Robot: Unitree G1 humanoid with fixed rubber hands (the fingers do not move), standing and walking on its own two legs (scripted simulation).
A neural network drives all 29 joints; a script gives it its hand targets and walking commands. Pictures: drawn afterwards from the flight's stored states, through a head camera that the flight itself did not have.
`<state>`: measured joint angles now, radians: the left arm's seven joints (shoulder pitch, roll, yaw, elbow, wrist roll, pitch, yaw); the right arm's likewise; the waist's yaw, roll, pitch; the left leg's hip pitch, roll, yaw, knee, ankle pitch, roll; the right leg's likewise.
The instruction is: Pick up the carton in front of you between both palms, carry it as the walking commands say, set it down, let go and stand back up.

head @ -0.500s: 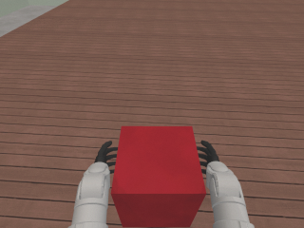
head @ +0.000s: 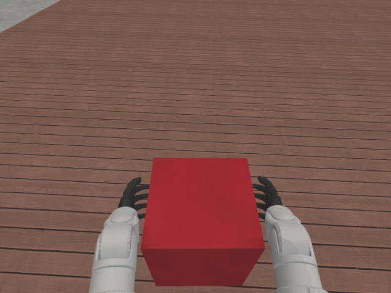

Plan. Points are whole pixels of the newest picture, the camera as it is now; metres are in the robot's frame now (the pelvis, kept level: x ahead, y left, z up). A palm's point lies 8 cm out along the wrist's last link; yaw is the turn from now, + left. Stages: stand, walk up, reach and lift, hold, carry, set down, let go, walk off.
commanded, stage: hold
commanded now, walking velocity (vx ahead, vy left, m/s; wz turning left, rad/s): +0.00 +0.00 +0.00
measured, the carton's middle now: (199, 224) +0.31 +0.01 -0.04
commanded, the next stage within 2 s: set down in 0.64 s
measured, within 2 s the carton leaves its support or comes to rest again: neither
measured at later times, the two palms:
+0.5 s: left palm (132, 208) +0.30 +0.15 +0.05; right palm (281, 224) +0.26 -0.15 +0.05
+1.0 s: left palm (133, 200) +0.34 +0.16 +0.01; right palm (266, 212) +0.31 -0.14 +0.02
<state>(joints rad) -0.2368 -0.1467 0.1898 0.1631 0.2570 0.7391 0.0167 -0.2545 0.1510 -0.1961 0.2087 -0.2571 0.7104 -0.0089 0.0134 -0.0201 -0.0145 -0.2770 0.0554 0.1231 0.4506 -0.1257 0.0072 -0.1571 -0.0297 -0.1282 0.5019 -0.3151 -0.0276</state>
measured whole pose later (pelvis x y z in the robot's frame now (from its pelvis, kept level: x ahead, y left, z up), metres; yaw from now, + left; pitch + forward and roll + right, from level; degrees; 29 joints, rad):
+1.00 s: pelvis -0.01 +0.04 -0.01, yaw -7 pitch -3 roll +0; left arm -0.56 -0.19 0.50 0.51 0.46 0.54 -0.06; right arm -0.57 0.23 -0.55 0.55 -0.48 0.49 0.04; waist 0.03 -0.06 0.12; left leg -0.30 0.00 0.07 0.54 -0.18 0.03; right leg -0.23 -0.01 0.05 0.59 -0.31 0.01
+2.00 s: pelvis -0.07 +0.05 -0.25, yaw -11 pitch +46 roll -4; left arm -1.02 0.04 0.42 0.61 0.24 0.34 0.00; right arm -1.02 0.06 -0.48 0.63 -0.18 0.28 -0.10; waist 0.05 -0.07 -0.12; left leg -2.04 0.01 -0.04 1.63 -0.40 0.01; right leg -1.93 0.07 0.01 1.68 -0.57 0.04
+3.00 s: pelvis -0.09 +0.04 -0.39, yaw -12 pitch +39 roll -2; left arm -1.43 0.31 0.31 0.96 0.05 0.25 -0.01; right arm -1.44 -0.17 -0.24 0.96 0.04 0.21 -0.19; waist 0.12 -0.07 0.32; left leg -2.32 0.04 -0.05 2.11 -0.47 0.00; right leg -2.22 0.14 0.01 2.18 -0.65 0.06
